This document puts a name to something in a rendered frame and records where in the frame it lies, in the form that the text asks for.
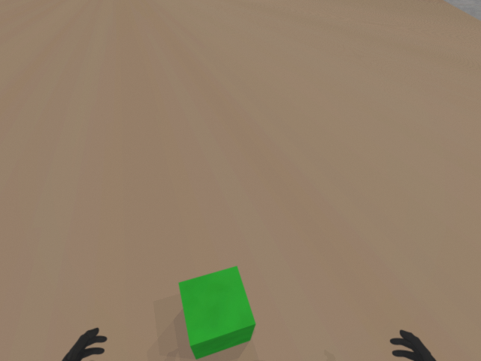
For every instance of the carton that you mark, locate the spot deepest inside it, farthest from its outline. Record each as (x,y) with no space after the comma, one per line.
(217,312)

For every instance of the left robot hand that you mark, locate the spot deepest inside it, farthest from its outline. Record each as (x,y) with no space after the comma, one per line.
(78,351)

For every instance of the right robot hand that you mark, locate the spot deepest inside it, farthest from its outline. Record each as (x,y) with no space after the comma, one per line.
(420,352)

